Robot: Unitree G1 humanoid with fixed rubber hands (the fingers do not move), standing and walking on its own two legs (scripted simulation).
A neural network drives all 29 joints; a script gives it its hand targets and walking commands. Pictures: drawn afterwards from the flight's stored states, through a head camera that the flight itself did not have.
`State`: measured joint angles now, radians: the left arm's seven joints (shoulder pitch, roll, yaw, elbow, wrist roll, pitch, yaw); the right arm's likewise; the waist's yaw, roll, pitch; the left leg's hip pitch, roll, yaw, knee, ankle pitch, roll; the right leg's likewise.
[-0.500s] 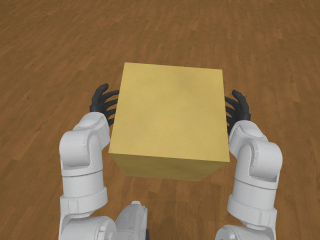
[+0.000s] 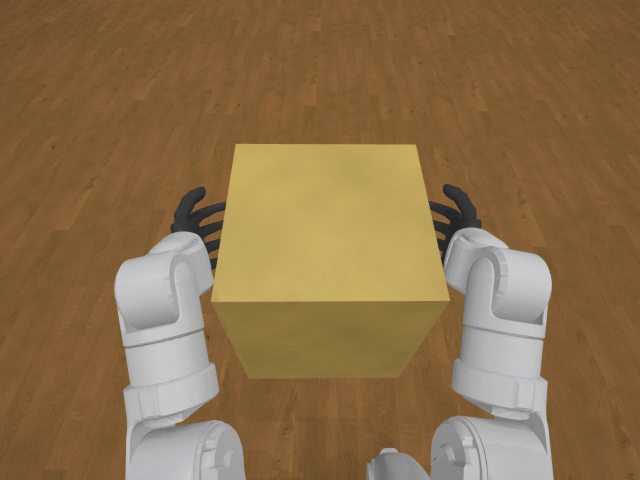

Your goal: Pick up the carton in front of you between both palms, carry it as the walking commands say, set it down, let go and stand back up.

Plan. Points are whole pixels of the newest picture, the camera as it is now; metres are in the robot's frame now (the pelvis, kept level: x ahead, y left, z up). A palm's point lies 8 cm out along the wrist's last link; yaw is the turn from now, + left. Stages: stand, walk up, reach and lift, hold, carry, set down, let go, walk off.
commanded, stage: carry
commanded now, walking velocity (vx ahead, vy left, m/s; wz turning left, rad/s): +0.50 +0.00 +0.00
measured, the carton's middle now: (324, 272) +0.36 -0.02 +0.06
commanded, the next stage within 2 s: none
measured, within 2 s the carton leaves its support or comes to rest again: neither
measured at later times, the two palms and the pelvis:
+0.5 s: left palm (233, 143) +0.58 +0.11 +0.09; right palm (416, 134) +0.61 -0.19 +0.09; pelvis +0.36 -0.05 +0.00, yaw +3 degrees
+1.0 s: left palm (223, 46) +0.92 +0.16 +0.09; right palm (365, 42) +0.91 -0.14 +0.10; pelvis +0.68 +0.01 +0.01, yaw +0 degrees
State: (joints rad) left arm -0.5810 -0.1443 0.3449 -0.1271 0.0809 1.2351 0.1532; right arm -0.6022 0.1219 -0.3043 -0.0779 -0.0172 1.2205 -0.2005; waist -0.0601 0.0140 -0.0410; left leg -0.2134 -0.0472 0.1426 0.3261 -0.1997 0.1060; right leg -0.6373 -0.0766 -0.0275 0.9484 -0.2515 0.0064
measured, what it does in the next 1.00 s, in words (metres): walks ahead: right foot, then left foot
